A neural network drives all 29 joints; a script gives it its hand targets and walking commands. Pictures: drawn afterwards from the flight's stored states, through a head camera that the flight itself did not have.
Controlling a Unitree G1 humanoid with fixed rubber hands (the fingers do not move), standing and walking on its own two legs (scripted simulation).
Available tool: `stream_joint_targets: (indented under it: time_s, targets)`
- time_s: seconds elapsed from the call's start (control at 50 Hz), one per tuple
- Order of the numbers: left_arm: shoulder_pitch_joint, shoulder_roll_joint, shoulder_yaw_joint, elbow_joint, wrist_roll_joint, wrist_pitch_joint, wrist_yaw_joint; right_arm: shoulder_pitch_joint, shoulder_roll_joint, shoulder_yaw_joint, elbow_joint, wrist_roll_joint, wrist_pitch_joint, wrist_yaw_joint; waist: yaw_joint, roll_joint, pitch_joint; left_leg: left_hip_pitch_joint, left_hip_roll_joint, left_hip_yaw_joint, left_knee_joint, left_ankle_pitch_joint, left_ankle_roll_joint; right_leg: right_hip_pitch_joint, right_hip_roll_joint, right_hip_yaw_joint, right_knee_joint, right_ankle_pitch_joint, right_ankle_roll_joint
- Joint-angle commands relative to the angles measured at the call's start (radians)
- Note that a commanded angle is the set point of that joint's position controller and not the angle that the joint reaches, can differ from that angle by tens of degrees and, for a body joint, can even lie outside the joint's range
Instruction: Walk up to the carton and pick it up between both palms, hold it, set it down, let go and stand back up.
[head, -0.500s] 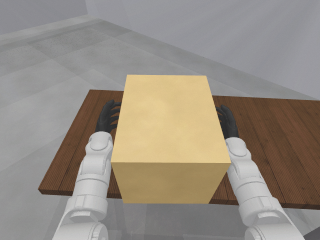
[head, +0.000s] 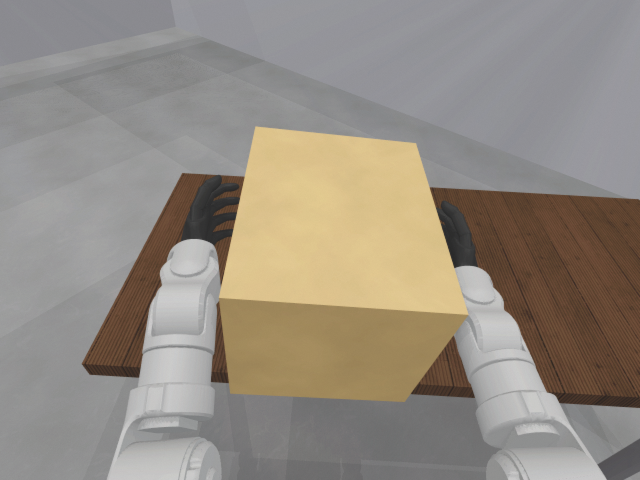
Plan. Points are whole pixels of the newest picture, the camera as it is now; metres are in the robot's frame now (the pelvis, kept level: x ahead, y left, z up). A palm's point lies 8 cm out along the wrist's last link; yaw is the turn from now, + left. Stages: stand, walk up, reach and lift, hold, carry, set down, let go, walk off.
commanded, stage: reach and lift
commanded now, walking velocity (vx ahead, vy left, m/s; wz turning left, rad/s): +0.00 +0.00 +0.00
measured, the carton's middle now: (328, 261) +0.39 -0.01 +0.09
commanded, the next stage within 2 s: hold in 0.88 s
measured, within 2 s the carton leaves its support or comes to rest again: neither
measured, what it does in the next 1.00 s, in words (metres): stands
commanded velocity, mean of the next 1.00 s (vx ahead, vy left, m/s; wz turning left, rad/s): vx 0.00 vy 0.00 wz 0.00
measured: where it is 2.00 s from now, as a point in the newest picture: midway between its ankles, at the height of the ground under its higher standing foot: outside the picture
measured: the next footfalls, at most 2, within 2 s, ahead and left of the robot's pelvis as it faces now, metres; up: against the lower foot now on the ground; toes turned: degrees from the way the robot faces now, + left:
none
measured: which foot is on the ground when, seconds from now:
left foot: down 0.00-1.00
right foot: down 0.00-1.00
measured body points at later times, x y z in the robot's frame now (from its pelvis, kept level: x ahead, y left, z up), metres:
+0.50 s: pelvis +0.01 -0.01 +0.00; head -0.02 +0.01 +0.45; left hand +0.39 +0.15 +0.15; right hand +0.38 -0.17 +0.14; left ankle +0.02 +0.10 -0.75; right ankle +0.01 -0.12 -0.75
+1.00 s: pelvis +0.01 -0.01 +0.00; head -0.03 +0.02 +0.45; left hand +0.38 +0.16 +0.17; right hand +0.38 -0.17 +0.15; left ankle +0.02 +0.10 -0.75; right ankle +0.01 -0.12 -0.75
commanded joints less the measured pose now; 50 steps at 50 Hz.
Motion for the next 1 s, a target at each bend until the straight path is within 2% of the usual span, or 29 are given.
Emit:
stream_joint_targets:
  time_s: [0.0, 0.02, 0.04, 0.08, 0.14, 0.16, 0.22, 0.28, 0.32, 0.38, 0.46, 0.48, 0.5, 0.52, 0.54, 0.6, 0.66, 0.7, 0.72, 0.74, 0.76, 0.78, 0.8, 0.84, 0.88, 0.9, 0.92, 0.96, 0.98]
  targets:
    - [-0.561, -0.593, -0.493, -0.092, -0.075, -0.003, -0.126, -0.851, 0.54, 0.386, -0.343, 0.046, -0.066, 0.109, -0.008, 0.046, -0.386, 0.17, 0.002, -0.017, -0.027, 0.148, -0.043, 0.07, 0.05, -0.018, -0.024, 0.098, 0.017]
    - [-0.548, -0.57, -0.468, -0.058, -0.068, 0.005, -0.133, -0.835, 0.546, 0.372, -0.315, 0.033, -0.056, 0.106, -0.012, 0.025, -0.348, 0.144, -0.003, -0.013, -0.041, 0.087, -0.032, 0.076, 0.04, -0.009, -0.032, 0.07, 0.02]
    - [-0.581, -0.571, -0.474, -0.089, -0.076, -0.002, -0.138, -0.85, 0.555, 0.372, -0.327, 0.035, -0.057, 0.105, -0.014, 0.016, -0.389, 0.138, -0.006, -0.011, -0.045, 0.086, -0.023, 0.088, 0.042, -0.013, -0.025, 0.093, 0.025]
    - [-0.561, -0.598, -0.493, -0.118, -0.083, 0.002, -0.136, -0.882, 0.561, 0.415, -0.407, 0.062, -0.063, 0.1, -0.002, 0.044, -0.43, 0.156, -0.011, -0.013, -0.026, 0.173, -0.034, 0.116, 0.043, -0.009, -0.011, 0.186, 0.025]
    - [-0.586, -0.589, -0.489, -0.121, -0.079, 0.012, -0.14, -0.851, 0.571, 0.404, -0.356, 0.066, -0.039, 0.094, -0.022, 0.047, -0.393, 0.154, -0.013, -0.01, -0.027, 0.147, -0.036, 0.108, 0.041, -0.008, -0.017, 0.173, 0.026]
    - [-0.589, -0.584, -0.492, -0.138, -0.084, 0.012, -0.142, -0.849, 0.574, 0.417, -0.368, 0.067, -0.035, 0.093, -0.011, 0.034, -0.394, 0.154, -0.015, -0.007, -0.025, 0.147, -0.027, 0.119, 0.04, -0.004, -0.013, 0.176, 0.032]
    - [-0.587, -0.574, -0.513, -0.162, -0.078, 0.022, -0.145, -0.832, 0.562, 0.409, -0.365, 0.082, -0.023, 0.088, -0.032, 0.073, -0.395, 0.17, -0.016, -0.011, -0.014, 0.191, -0.047, 0.118, 0.041, -0.004, -0.009, 0.2, 0.03]
    - [-0.584, -0.572, -0.509, -0.173, -0.08, 0.029, -0.143, -0.838, 0.566, 0.432, -0.39, 0.099, -0.007, 0.083, -0.025, 0.07, -0.406, 0.154, -0.023, -0.015, -0.015, 0.187, -0.044, 0.147, 0.042, -0.001, -0.004, 0.23, 0.032]
    - [-0.564, -0.57, -0.517, -0.2, -0.079, 0.027, -0.147, -0.822, 0.583, 0.458, -0.416, 0.119, -0.003, 0.078, -0.023, 0.064, -0.419, 0.158, -0.022, -0.023, -0.006, 0.254, -0.039, 0.183, 0.039, 0.009, 0.013, 0.339, 0.04]
    - [-0.518, -0.554, -0.501, -0.214, -0.074, 0.04, -0.15, -0.796, 0.574, 0.496, -0.456, 0.142, 0.01, 0.065, -0.014, 0.048, -0.424, 0.163, -0.029, -0.023, 0.002, 0.288, -0.044, 0.225, 0.041, 0.009, 0.021, 0.396, 0.058]
    - [-0.545, -0.542, -0.504, -0.231, -0.08, 0.048, -0.162, -0.784, 0.58, 0.489, -0.438, 0.121, 0.03, 0.054, -0.032, 0.023, -0.36, 0.142, -0.033, -0.019, -0.018, 0.213, -0.037, 0.209, 0.039, 0.004, 0.006, 0.353, 0.055]
    - [-0.533, -0.533, -0.48, -0.199, -0.066, 0.053, -0.167, -0.79, 0.582, 0.485, -0.428, 0.117, 0.035, 0.05, -0.012, 0.013, -0.327, 0.12, -0.032, -0.015, -0.027, 0.182, -0.028, 0.207, 0.035, 0.006, 0.002, 0.327, 0.057]
    - [-0.552, -0.541, -0.492, -0.218, -0.069, 0.055, -0.169, -0.801, 0.581, 0.486, -0.442, 0.124, 0.034, 0.052, -0.018, 0.02, -0.35, 0.117, -0.03, -0.019, -0.036, 0.177, -0.028, 0.211, 0.037, 0.002, 0.005, 0.309, 0.059]
    - [-0.543, -0.551, -0.501, -0.244, -0.074, 0.056, -0.166, -0.798, 0.582, 0.503, -0.468, 0.136, 0.032, 0.054, -0.018, 0.046, -0.38, 0.14, -0.032, -0.015, -0.016, 0.226, -0.037, 0.217, 0.038, 0.005, 0.013, 0.338, 0.046]
    - [-0.535, -0.549, -0.511, -0.246, -0.078, 0.06, -0.166, -0.797, 0.575, 0.501, -0.467, 0.133, 0.033, 0.05, -0.015, 0.032, -0.368, 0.14, -0.029, -0.019, -0.01, 0.243, -0.036, 0.21, 0.043, 0.007, 0.008, 0.348, 0.049]
    - [-0.58, -0.563, -0.55, -0.285, -0.102, 0.059, -0.161, -0.827, 0.579, 0.502, -0.491, 0.145, 0.033, 0.05, -0.036, 0.061, -0.409, 0.175, -0.028, -0.023, 0.004, 0.266, -0.053, 0.175, 0.046, -0.001, 0.01, 0.332, 0.045]
    - [-0.596, -0.562, -0.535, -0.22, -0.094, 0.071, -0.154, -0.85, 0.568, 0.477, -0.452, 0.127, 0.044, 0.059, -0.035, 0.065, -0.385, 0.174, -0.016, -0.027, -0.012, 0.186, -0.048, 0.123, 0.04, -0.006, -0.008, 0.22, 0.036]
    - [-0.581, -0.556, -0.536, -0.236, -0.1, 0.069, -0.151, -0.826, 0.576, 0.485, -0.445, 0.136, 0.047, 0.066, -0.02, 0.059, -0.389, 0.183, -0.022, -0.022, -0.006, 0.22, -0.046, 0.138, 0.044, 0.001, -0.003, 0.256, 0.035]
    - [-0.583, -0.564, -0.544, -0.251, -0.108, 0.068, -0.15, -0.842, 0.579, 0.501, -0.468, 0.143, 0.042, 0.066, -0.027, 0.045, -0.419, 0.19, -0.02, -0.027, 0.0, 0.25, -0.042, 0.149, 0.047, -0.001, 0.007, 0.286, 0.039]
    - [-0.591, -0.567, -0.547, -0.276, -0.12, 0.066, -0.146, -0.842, 0.575, 0.509, -0.479, 0.154, 0.044, 0.063, -0.013, 0.048, -0.454, 0.195, -0.019, -0.035, 0.01, 0.274, -0.048, 0.156, 0.051, -0.006, 0.009, 0.295, 0.039]
    - [-0.585, -0.556, -0.542, -0.249, -0.104, 0.072, -0.145, -0.847, 0.569, 0.504, -0.472, 0.153, 0.05, 0.059, -0.025, 0.054, -0.412, 0.192, -0.023, -0.025, 0.012, 0.28, -0.047, 0.15, 0.051, -0.002, 0.009, 0.312, 0.037]
    - [-0.589, -0.554, -0.535, -0.257, -0.094, 0.076, -0.145, -0.825, 0.565, 0.492, -0.444, 0.151, 0.057, 0.059, -0.024, 0.069, -0.403, 0.194, -0.021, -0.028, 0.003, 0.271, -0.051, 0.157, 0.05, -0.005, 0.003, 0.292, 0.038]
    - [-0.587, -0.553, -0.513, -0.228, -0.088, 0.085, -0.15, -0.841, 0.563, 0.477, -0.437, 0.143, 0.06, 0.059, -0.017, 0.058, -0.365, 0.171, -0.02, -0.024, -0.008, 0.22, -0.047, 0.155, 0.05, -0.003, -0.01, 0.242, 0.038]
    - [-0.616, -0.564, -0.519, -0.222, -0.091, 0.092, -0.154, -0.864, 0.559, 0.456, -0.419, 0.133, 0.06, 0.065, -0.029, 0.068, -0.365, 0.162, -0.012, -0.023, -0.027, 0.167, -0.047, 0.122, 0.048, -0.011, -0.016, 0.171, 0.03]
    - [-0.63, -0.559, -0.521, -0.23, -0.097, 0.09, -0.154, -0.853, 0.573, 0.452, -0.384, 0.131, 0.067, 0.07, -0.03, 0.043, -0.361, 0.169, -0.016, -0.015, -0.015, 0.174, -0.045, 0.113, 0.051, -0.009, -0.013, 0.174, 0.029]
    - [-0.646, -0.566, -0.524, -0.231, -0.102, 0.094, -0.153, -0.865, 0.567, 0.438, -0.383, 0.13, 0.069, 0.071, -0.031, 0.056, -0.347, 0.169, -0.012, -0.02, -0.022, 0.173, -0.049, 0.112, 0.053, -0.013, -0.018, 0.155, 0.026]
    - [-0.635, -0.572, -0.511, -0.223, -0.099, 0.097, -0.153, -0.884, 0.569, 0.446, -0.399, 0.133, 0.068, 0.075, -0.017, 0.052, -0.371, 0.165, -0.014, -0.016, -0.017, 0.168, -0.044, 0.105, 0.052, -0.012, -0.023, 0.143, 0.034]
    - [-0.656, -0.575, -0.54, -0.268, -0.11, 0.1, -0.148, -0.881, 0.579, 0.459, -0.419, 0.149, 0.065, 0.077, -0.031, 0.088, -0.422, 0.171, -0.014, -0.021, -0.008, 0.218, -0.052, 0.136, 0.047, -0.007, -0.003, 0.207, 0.024]
    - [-0.642, -0.574, -0.532, -0.24, -0.108, 0.106, -0.148, -0.912, 0.572, 0.469, -0.43, 0.154, 0.064, 0.074, -0.021, 0.075, -0.417, 0.178, -0.015, -0.022, 0.001, 0.238, -0.052, 0.144, 0.048, -0.003, -0.005, 0.219, 0.027]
